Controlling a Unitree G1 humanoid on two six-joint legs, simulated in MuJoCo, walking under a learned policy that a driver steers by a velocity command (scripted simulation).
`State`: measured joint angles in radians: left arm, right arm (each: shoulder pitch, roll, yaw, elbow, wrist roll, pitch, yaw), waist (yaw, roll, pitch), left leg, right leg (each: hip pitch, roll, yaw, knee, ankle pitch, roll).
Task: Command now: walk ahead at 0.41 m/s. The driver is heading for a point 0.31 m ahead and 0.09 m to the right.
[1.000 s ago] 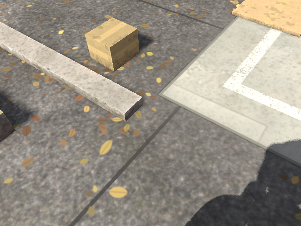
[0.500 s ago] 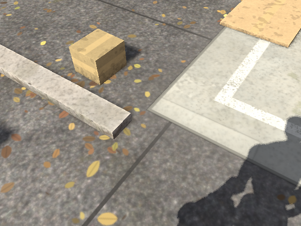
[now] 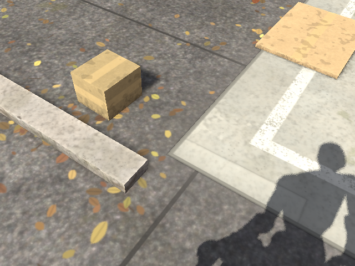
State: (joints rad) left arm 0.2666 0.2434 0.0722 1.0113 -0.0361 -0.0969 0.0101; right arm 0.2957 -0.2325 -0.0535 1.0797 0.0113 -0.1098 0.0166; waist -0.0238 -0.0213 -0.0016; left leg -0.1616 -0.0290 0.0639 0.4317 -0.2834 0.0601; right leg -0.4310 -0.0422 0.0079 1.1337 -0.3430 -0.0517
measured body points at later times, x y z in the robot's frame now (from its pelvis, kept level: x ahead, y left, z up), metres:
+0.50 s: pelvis +0.23 -0.05 -0.01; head +0.27 -0.06 +0.44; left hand +0.36 +0.20 -0.14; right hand +0.26 -0.32 -0.16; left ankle +0.15 +0.09 -0.66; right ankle +0.33 -0.13 -0.74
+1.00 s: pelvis +0.31 -0.03 +0.00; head +0.33 -0.02 +0.45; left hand +0.38 +0.23 -0.15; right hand +0.35 -0.28 -0.15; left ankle +0.30 +0.10 -0.74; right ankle +0.33 -0.13 -0.74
